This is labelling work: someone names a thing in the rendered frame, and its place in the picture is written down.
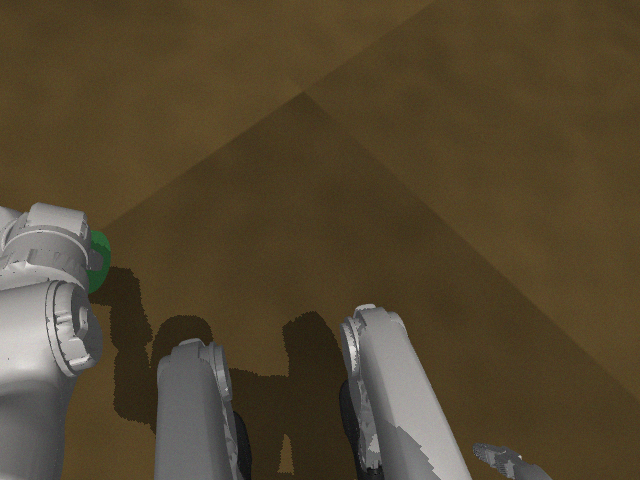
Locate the left robot foot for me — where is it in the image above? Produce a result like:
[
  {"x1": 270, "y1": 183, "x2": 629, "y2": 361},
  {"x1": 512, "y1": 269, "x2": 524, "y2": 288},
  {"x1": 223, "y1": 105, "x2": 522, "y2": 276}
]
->
[{"x1": 233, "y1": 411, "x2": 252, "y2": 480}]

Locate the left robot hand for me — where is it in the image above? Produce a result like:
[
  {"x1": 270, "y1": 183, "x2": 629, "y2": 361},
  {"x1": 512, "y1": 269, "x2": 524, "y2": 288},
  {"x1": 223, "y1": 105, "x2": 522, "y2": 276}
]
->
[{"x1": 0, "y1": 206, "x2": 104, "y2": 271}]

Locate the right robot foot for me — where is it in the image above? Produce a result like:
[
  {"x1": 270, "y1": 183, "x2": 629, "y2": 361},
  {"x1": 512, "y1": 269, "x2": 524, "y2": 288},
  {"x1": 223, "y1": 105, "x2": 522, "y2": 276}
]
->
[{"x1": 339, "y1": 379, "x2": 385, "y2": 480}]

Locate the left robot arm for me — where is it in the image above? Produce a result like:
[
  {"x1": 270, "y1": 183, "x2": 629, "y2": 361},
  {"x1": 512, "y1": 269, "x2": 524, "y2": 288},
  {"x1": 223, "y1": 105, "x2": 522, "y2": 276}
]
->
[{"x1": 0, "y1": 202, "x2": 103, "y2": 480}]

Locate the can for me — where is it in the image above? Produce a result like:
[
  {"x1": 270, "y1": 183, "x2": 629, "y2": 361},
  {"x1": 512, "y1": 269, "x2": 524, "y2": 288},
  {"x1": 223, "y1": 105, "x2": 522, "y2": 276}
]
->
[{"x1": 86, "y1": 230, "x2": 111, "y2": 294}]

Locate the right robot hand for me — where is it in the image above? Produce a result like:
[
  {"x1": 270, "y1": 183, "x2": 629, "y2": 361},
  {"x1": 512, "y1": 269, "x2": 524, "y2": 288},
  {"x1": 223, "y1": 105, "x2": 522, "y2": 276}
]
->
[{"x1": 472, "y1": 443, "x2": 552, "y2": 480}]

